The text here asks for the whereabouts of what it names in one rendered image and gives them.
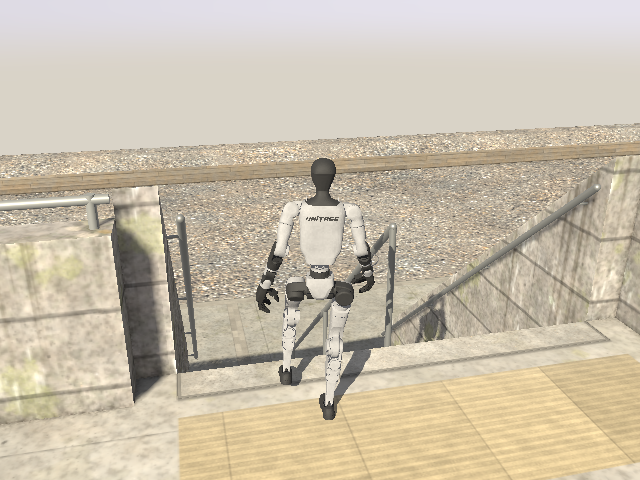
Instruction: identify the robot left forearm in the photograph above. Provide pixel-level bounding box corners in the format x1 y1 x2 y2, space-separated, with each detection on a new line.
259 241 283 289

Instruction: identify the right robot foot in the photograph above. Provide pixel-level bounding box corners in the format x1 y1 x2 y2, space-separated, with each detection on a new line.
319 393 335 420

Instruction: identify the left robot upper arm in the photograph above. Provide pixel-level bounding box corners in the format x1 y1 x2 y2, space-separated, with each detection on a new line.
274 201 302 258

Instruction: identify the left robot thigh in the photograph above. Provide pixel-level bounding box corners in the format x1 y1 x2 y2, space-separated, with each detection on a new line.
285 276 306 326

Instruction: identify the robot right forearm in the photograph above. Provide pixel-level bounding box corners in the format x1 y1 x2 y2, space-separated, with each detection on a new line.
357 242 374 277

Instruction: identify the right robot upper arm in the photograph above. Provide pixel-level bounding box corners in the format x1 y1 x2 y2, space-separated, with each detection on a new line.
343 202 368 257

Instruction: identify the right robot hand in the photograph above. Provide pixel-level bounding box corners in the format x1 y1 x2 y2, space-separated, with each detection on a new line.
351 273 375 293

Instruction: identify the left robot hand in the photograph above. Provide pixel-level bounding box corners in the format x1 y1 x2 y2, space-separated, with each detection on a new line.
256 284 279 313

